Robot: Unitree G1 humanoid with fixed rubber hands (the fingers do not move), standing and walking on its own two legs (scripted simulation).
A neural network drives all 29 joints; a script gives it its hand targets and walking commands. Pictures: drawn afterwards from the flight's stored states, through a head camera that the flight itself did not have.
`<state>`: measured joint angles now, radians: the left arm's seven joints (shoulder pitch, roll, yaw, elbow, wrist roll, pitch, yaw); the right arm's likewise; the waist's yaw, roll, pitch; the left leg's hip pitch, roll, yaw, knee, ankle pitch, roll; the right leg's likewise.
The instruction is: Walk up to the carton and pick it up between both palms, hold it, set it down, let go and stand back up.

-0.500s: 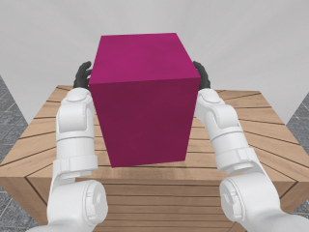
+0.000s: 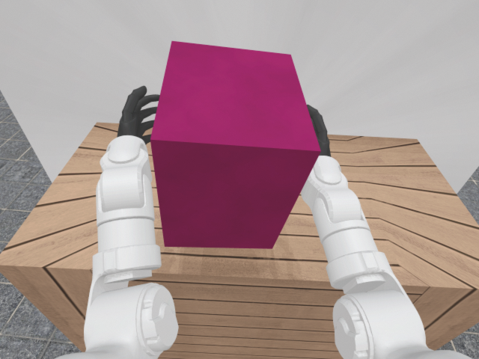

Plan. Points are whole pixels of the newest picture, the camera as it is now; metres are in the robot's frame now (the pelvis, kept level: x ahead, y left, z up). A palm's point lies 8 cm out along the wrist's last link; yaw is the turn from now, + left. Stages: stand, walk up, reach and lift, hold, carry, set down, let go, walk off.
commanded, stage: set down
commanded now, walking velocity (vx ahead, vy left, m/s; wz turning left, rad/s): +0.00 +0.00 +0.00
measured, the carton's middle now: (226, 153) +0.41 +0.00 +0.16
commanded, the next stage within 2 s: none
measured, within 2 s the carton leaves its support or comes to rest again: neither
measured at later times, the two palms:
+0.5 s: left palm (140, 160) +0.40 +0.15 +0.17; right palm (309, 170) +0.38 -0.14 +0.15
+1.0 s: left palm (148, 179) +0.42 +0.15 +0.10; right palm (300, 177) +0.41 -0.14 +0.10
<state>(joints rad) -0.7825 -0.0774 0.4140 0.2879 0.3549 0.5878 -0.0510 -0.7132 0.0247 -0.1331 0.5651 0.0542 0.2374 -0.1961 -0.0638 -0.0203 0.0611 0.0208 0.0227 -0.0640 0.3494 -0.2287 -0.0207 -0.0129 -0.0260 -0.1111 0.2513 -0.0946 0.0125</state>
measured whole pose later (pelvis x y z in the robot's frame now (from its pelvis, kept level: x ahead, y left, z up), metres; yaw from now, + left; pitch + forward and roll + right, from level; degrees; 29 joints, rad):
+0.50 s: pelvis -0.01 +0.01 +0.00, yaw -2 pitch -4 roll -1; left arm -0.79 -0.07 0.34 0.55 0.30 0.37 0.07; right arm -0.72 0.02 -0.27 0.80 -0.04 0.01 -0.12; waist 0.00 -0.05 0.03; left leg -0.08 0.02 -0.04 0.38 -0.23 -0.02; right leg -0.11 -0.02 -0.08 0.25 -0.07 0.01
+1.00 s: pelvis +0.02 +0.00 +0.00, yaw -2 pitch +1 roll -1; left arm -0.72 -0.08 0.37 0.70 0.27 0.19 0.08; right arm -0.68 0.04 -0.31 0.85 -0.15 -0.06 -0.11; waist 0.02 -0.03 0.00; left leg -0.12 0.03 -0.04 0.34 -0.23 -0.03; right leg -0.16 -0.01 -0.09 0.22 -0.08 0.01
